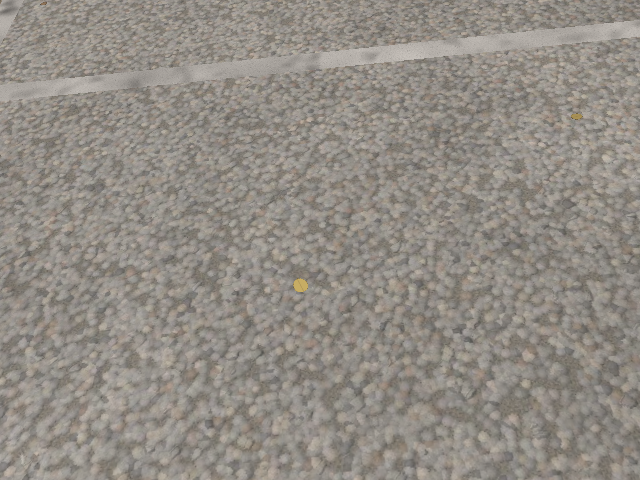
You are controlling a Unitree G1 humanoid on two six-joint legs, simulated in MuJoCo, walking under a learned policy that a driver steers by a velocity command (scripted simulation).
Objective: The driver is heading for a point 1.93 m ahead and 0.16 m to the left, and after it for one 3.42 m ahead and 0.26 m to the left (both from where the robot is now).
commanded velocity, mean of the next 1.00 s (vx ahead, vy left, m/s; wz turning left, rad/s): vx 0.45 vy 0.00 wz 0.04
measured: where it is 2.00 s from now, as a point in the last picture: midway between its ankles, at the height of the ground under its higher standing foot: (311, 273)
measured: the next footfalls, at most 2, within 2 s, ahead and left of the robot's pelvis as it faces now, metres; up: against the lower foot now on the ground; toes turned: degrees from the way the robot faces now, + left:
left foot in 0.34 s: +0.31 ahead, +0.12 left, +0.00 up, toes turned -12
right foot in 0.80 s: +0.55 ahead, -0.15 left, +0.00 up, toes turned +3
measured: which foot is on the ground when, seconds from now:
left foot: up 0.00-0.32, down 0.34-0.80, up 0.82-1.00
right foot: down 0.00-0.36, up 0.38-0.78, down 0.80-1.00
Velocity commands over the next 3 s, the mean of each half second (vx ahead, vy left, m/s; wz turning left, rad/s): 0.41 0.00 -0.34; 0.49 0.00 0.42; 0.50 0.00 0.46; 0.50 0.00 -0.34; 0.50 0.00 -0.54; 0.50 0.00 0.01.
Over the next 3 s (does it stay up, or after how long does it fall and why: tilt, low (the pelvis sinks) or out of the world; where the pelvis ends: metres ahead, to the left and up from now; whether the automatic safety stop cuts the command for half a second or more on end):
stays up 1.57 0.07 -0.01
